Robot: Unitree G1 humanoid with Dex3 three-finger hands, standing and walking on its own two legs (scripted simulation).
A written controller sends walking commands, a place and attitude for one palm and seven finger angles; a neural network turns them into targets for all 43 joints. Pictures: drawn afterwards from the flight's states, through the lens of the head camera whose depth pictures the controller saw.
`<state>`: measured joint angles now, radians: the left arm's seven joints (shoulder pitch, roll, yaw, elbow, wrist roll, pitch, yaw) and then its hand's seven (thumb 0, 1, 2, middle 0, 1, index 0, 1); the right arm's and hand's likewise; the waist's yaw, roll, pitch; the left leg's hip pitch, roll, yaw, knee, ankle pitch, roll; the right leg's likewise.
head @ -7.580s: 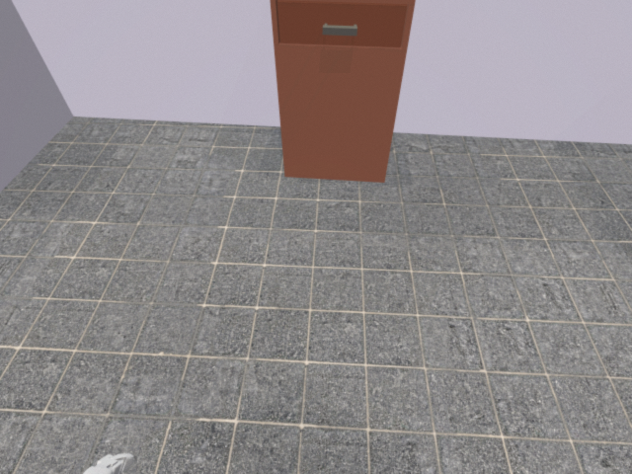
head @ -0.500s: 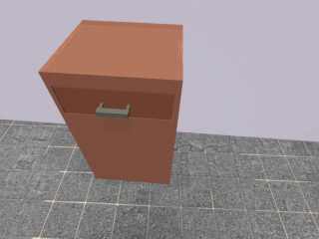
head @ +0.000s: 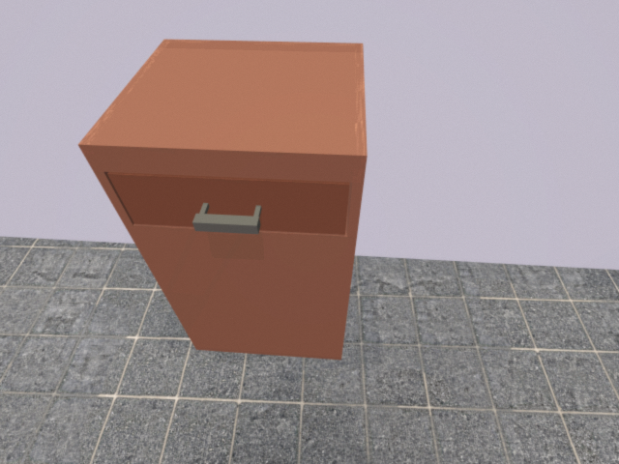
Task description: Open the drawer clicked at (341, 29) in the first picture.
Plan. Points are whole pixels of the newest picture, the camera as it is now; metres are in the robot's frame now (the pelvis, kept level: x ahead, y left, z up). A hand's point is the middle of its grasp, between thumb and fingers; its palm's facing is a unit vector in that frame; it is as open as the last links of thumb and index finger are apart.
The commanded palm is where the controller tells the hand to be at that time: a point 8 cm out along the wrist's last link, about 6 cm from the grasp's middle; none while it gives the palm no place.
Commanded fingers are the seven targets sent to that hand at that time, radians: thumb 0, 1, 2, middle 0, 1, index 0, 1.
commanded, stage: look again from close up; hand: left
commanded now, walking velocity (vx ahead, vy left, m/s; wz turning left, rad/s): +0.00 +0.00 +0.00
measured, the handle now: (229, 216) +0.55 +0.19 -0.05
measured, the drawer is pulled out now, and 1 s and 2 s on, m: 0.00 0.00 0.00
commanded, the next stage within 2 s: raise the hand with hooked fingers in 0.26 s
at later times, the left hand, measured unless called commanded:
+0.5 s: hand out of the picture +0.12 +0.20 -0.10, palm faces -0.13 -0.82 -0.56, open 7.4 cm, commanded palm +0.12 +0.22 -0.05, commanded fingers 0.00 0.71 0.82 -0.21 -0.42 -0.21 -0.42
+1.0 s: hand (152, 423) +0.18 +0.22 -0.04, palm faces +0.07 -0.04 -1.00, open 9.8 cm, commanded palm +0.16 +0.22 +0.02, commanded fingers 0.00 0.13 0.57 -0.25 -0.80 -0.25 -0.80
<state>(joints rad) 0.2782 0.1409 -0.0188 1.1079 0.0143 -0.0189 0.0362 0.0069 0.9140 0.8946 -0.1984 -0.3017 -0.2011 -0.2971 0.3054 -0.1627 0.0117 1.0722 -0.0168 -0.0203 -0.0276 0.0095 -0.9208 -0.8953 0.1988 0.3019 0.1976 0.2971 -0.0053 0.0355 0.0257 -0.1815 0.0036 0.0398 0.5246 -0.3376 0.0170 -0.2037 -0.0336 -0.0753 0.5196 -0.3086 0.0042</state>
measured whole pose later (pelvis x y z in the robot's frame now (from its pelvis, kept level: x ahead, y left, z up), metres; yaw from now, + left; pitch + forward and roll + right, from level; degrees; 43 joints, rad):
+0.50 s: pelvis +0.00 +0.00 +0.00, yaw -1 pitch +2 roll +2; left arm 0.45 0.24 -0.08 0.29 0.28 0.09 0.19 0.03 0.90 0.88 -0.21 -0.32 -0.21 -0.32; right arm 0.34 -0.20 -0.02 0.91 0.01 -0.21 -0.08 0.02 -0.93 -0.89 0.20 0.30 0.20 0.30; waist 0.01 0.01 0.00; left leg -0.23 -0.03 0.07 0.51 -0.32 0.01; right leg -0.30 -0.06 -0.04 0.61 -0.35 -0.01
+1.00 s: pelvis -0.05 -0.04 -0.06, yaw +1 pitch +11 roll +2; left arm 0.26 0.38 -0.01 0.05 1.05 -0.07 0.45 0.00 0.34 0.66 -0.26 -0.66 -0.26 -0.65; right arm 0.03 -0.21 -0.02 0.55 -0.08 0.08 -0.01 0.01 -0.91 -0.90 0.20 0.30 0.20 0.30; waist 0.10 0.03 -0.09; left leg -0.71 0.03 0.00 0.96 -0.45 -0.03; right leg -0.74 -0.02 -0.09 0.99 -0.45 -0.07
